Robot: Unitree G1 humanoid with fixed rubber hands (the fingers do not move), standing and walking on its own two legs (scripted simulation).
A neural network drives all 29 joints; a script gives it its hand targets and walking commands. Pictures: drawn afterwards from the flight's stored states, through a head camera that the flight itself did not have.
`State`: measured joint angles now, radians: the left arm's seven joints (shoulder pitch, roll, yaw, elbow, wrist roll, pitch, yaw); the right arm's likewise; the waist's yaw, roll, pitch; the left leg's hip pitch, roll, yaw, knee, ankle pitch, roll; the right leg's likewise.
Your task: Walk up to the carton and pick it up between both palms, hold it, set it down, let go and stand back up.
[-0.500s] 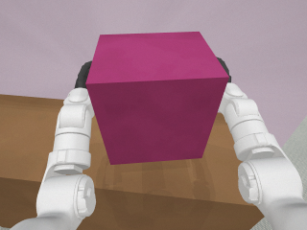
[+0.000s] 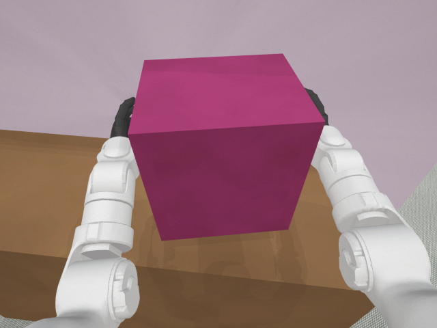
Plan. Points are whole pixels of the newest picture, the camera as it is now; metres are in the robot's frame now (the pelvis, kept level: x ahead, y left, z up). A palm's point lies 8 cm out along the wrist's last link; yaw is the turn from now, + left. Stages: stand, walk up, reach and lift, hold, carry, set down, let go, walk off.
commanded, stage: set down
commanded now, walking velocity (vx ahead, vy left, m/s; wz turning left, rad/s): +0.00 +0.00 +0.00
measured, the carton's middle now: (220, 149) +0.42 +0.02 +0.14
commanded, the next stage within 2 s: none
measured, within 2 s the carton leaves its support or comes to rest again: neither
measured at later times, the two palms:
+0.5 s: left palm (134, 152) +0.40 +0.19 +0.13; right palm (312, 139) +0.44 -0.16 +0.15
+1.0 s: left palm (144, 160) +0.41 +0.17 +0.10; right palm (315, 147) +0.44 -0.18 +0.12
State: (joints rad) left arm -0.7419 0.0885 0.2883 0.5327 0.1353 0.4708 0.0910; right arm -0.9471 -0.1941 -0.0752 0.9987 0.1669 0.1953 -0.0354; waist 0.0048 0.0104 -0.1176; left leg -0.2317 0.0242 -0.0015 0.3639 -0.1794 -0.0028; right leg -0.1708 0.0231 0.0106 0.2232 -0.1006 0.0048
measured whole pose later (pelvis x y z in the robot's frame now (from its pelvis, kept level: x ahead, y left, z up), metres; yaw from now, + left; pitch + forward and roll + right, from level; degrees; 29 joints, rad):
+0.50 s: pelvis +0.01 +0.00 +0.00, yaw +0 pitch +4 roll -1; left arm -0.68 0.05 0.29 0.55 0.14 0.37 0.12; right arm -0.91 -0.19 -0.08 1.03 0.11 0.10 0.00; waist 0.00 0.01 -0.09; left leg -0.23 0.02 0.00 0.35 -0.19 0.00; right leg -0.18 0.02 0.01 0.23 -0.12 0.00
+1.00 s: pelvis +0.02 -0.01 +0.00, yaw +0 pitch +5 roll -1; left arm -0.67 0.02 0.33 0.68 0.14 0.22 0.12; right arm -0.88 -0.18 -0.15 1.09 0.01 0.01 0.02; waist 0.00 0.01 -0.09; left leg -0.23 0.02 0.00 0.33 -0.19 -0.01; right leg -0.20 0.02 0.01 0.24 -0.14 0.00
